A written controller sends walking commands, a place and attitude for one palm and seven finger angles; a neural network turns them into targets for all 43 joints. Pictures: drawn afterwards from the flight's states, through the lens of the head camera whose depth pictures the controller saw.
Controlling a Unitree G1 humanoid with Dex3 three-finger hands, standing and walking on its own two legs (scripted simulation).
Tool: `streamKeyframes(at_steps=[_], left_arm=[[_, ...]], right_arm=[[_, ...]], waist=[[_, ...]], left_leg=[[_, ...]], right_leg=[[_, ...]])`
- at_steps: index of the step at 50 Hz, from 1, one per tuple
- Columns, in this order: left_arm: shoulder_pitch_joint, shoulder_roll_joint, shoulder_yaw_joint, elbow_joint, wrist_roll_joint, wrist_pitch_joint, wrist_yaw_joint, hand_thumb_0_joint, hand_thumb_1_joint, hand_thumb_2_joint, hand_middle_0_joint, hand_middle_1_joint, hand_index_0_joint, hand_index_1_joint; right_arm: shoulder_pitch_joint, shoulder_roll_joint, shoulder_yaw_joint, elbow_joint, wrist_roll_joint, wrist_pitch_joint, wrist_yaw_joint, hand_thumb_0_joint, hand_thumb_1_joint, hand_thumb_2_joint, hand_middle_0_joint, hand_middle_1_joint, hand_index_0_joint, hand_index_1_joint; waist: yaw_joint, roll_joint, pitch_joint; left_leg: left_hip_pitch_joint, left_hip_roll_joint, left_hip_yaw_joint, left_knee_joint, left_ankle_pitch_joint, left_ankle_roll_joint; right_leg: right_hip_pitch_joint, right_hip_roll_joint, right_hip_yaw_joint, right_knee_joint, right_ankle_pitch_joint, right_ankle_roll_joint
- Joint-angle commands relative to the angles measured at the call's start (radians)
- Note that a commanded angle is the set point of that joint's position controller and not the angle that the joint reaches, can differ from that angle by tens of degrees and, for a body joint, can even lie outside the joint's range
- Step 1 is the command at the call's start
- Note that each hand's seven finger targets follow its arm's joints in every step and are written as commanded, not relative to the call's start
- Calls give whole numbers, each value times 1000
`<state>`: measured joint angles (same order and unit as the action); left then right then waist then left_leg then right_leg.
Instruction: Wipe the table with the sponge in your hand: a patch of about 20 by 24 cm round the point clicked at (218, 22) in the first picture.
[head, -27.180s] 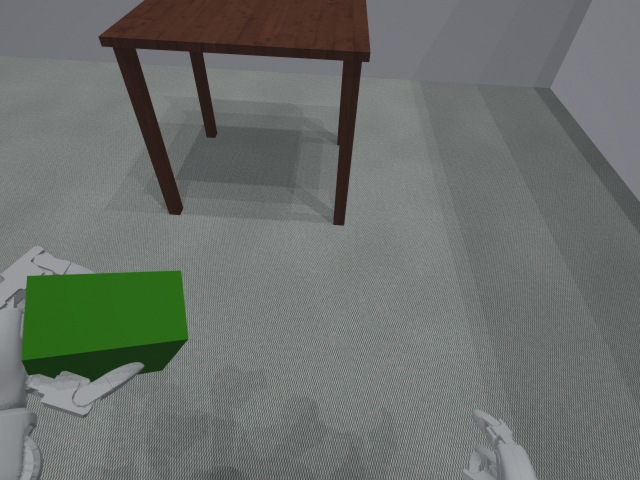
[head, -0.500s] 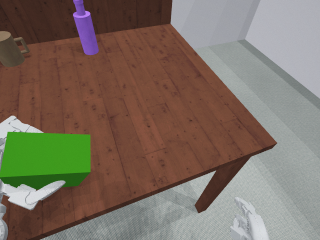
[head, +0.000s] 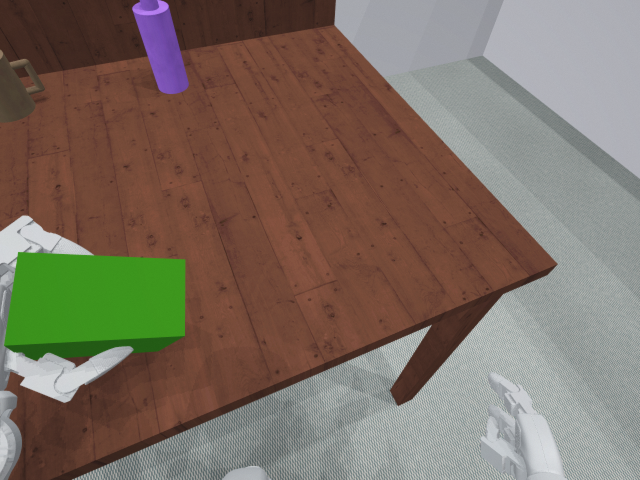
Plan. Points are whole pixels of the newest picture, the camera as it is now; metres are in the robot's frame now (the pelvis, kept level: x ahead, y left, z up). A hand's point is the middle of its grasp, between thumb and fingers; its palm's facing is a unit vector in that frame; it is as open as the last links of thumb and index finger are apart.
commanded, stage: come to a stop and stand still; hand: left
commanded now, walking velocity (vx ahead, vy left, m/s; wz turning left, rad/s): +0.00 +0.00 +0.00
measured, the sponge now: (125, 311) +0.24 +0.20 +0.14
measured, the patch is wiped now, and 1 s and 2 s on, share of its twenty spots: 0.00 0.00 0.00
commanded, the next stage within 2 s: look again from close up in 0.64 s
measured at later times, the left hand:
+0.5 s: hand out of the picture +0.22 +0.31 +0.16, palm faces +0.38 -0.84 -0.38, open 10.5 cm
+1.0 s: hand out of the picture +0.22 +0.30 +0.16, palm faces +0.37 -0.84 -0.39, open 10.5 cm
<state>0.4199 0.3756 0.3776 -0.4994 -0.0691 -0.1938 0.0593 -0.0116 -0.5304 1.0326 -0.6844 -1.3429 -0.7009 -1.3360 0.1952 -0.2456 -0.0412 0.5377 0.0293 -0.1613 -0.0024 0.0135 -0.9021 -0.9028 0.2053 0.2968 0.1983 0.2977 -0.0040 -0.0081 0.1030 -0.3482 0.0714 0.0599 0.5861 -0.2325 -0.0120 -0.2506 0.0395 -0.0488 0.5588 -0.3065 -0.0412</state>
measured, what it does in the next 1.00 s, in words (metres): stands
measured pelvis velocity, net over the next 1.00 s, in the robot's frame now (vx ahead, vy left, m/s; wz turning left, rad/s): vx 0.01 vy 0.05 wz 0.02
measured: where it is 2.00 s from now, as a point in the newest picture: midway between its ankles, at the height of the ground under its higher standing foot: outside the picture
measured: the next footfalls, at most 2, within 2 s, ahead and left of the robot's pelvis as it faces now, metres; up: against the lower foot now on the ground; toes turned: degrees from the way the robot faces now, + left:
none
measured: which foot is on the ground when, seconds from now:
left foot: down 0.00-1.00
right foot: down 0.00-1.00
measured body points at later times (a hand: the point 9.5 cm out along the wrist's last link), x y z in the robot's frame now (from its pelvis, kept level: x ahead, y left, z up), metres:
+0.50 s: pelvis +0.00 +0.06 +0.01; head +0.03 +0.09 +0.46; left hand +0.19 +0.36 +0.18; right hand +0.20 -0.13 -0.05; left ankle +0.05 +0.13 -0.73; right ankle +0.00 -0.09 -0.73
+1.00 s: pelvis +0.01 +0.05 +0.01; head +0.04 +0.07 +0.46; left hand +0.19 +0.34 +0.18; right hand +0.18 -0.18 -0.06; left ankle +0.05 +0.13 -0.73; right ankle +0.00 -0.09 -0.73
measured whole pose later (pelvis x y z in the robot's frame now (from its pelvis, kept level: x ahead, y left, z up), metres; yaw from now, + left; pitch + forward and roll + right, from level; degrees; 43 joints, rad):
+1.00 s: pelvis +0.01 +0.05 +0.01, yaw +1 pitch -1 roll -2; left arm 0.44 0.37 0.34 -0.48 -0.03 -0.19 0.11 -0.01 -0.53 1.03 -0.68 -1.34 -0.70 -1.34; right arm 0.21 -0.20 0.02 0.59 0.02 -0.13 -0.05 0.01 -0.90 -0.90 0.21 0.30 0.20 0.30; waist 0.02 -0.01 0.07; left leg -0.27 -0.01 0.03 0.45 -0.18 0.05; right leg -0.14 -0.02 -0.05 0.36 -0.21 0.03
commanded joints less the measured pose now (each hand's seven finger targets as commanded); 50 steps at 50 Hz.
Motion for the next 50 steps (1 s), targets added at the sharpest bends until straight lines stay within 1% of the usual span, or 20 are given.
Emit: streamKeyframes(at_steps=[1,2,6,10,11,15,21,22,26,27,30,31,32,36,37,41,42,46,47,50], left_arm=[[17,286,239,-224,-22,-88,73,0,100,1300,-1200,-1600,-1200,-1600],[-6,237,198,-221,-28,-96,71,0,100,1300,-1200,-1600,-1200,-1600],[-86,213,154,-201,-4,-107,67,0,100,1300,-1200,-1600,-1200,-1600],[-129,151,69,-183,24,-103,58,0,100,1300,-1200,-1600,-1200,-1600],[-119,129,51,-182,29,-100,60,0,100,1300,-1200,-1600,-1200,-1600],[-102,145,59,-200,40,-97,58,0,100,1300,-1200,-1600,-1200,-1600],[-84,182,117,-188,39,-85,62,0,100,1300,-1200,-1600,-1200,-1600],[-73,140,78,-174,33,-87,53,0,100,1300,-1200,-1600,-1200,-1600],[-83,172,103,-206,37,-77,61,0,100,1300,-1200,-1600,-1200,-1600],[-77,120,53,-186,32,-79,52,0,100,1300,-1200,-1600,-1200,-1600],[-80,153,70,-235,34,-79,58,0,100,1300,-1200,-1600,-1200,-1600],[-82,163,85,-219,39,-73,65,0,100,1300,-1200,-1600,-1200,-1600],[-73,115,39,-200,35,-74,57,0,100,1300,-1200,-1600,-1200,-1600],[-77,178,103,-206,44,-68,72,0,100,1300,-1200,-1600,-1200,-1600],[-50,122,54,-165,36,-69,63,0,100,1300,-1200,-1600,-1200,-1600],[-61,172,98,-192,40,-65,71,0,100,1300,-1200,-1600,-1200,-1600],[-45,123,53,-174,34,-67,63,0,100,1300,-1200,-1600,-1200,-1600],[-55,173,96,-218,37,-66,72,0,100,1300,-1200,-1600,-1200,-1600],[-26,134,63,-184,29,-66,66,0,100,1300,-1200,-1600,-1200,-1600],[-24,165,89,-194,25,-60,68,0,100,1300,-1200,-1600,-1200,-1600]], right_arm=[[-69,-66,-16,-123,-5,-45,-35,0,-900,-900,200,300,200,300],[-55,-65,-9,-119,-11,-40,-43,0,-900,-900,200,300,200,300],[-92,-73,1,-118,-11,-59,-58,0,-900,-900,200,300,200,300],[-54,-80,1,-112,-12,-81,-42,0,-900,-900,200,300,200,300],[-78,-75,8,-109,-8,-89,-38,0,-900,-900,200,300,200,300],[-45,-78,6,-107,-21,-85,-28,0,-900,-900,200,300,200,300],[-68,-69,20,-106,-20,-62,-33,0,-900,-900,200,300,200,300],[-49,-68,21,-103,-26,-52,-34,0,-900,-900,200,300,200,300],[-73,-68,21,-112,-17,-50,-37,0,-900,-900,200,300,200,300],[-57,-68,23,-109,-23,-46,-37,0,-900,-900,200,300,200,300],[-56,-74,12,-117,-19,-48,-38,0,-900,-900,200,300,200,300],[-80,-71,21,-111,-15,-49,-38,0,-900,-900,200,300,200,300],[-61,-73,21,-108,-21,-42,-39,0,-900,-900,200,300,200,300],[-83,-77,15,-107,-13,-40,-43,0,-900,-900,200,300,200,300],[-66,-71,17,-108,-17,-32,-45,0,-900,-900,200,300,200,300],[-82,-79,11,-106,-10,-32,-48,0,-900,-900,200,300,200,300],[-69,-77,12,-107,-13,-28,-49,0,-900,-900,200,300,200,300],[-84,-81,8,-105,-7,-33,-51,0,-900,-900,200,300,200,300],[-71,-76,12,-105,-12,-28,-53,0,-900,-900,200,300,200,300],[-68,-81,5,-107,-9,-26,-55,0,-900,-900,200,300,200,300]], waist=[[26,-89,-192],[14,-52,-181],[25,140,-148],[27,125,-177],[28,169,-188],[25,97,-204],[23,109,-208],[22,121,-200],[23,116,-223],[18,119,-210],[20,125,-237],[22,122,-226],[19,126,-207],[24,100,-214],[20,92,-188],[21,80,-196],[17,82,-183],[22,98,-205],[20,86,-194],[22,65,-203]], left_leg=[[137,-53,-68,15,-14,21],[146,-47,-84,-41,-3,26],[147,39,-159,-228,-26,56],[99,65,-189,-277,-52,67],[119,61,-175,-291,-63,62],[118,59,-191,-283,-7,50],[150,51,-171,-292,44,13],[134,52,-182,-300,37,16],[168,47,-155,-278,68,8],[159,41,-164,-287,54,14],[191,45,-164,-262,122,10],[183,44,-157,-279,70,4],[163,41,-173,-294,41,9],[151,38,-151,-278,3,15],[133,33,-158,-277,-12,28],[143,29,-146,-257,0,25],[140,26,-151,-257,-10,33],[156,29,-142,-248,28,30],[151,27,-149,-250,26,36],[158,27,-150,-228,100,37]], right_leg=[[-54,-223,250,-265,105,-37],[-49,-202,202,-257,32,-33],[0,-95,110,-188,35,21],[104,-86,62,-157,85,30],[95,-81,58,-150,81,29],[121,-82,47,-170,118,29],[114,-78,31,-182,124,29],[120,-71,20,-185,125,32],[128,-82,26,-194,144,30],[121,-74,20,-200,143,31],[136,-90,30,-198,176,26],[122,-81,26,-195,142,30],[122,-72,18,-198,134,31],[137,-90,36,-213,136,29],[132,-91,30,-229,142,30],[129,-103,47,-236,145,26],[121,-102,39,-243,142,25],[130,-105,49,-227,164,24],[126,-104,40,-237,164,25],[144,-116,50,-235,218,24]])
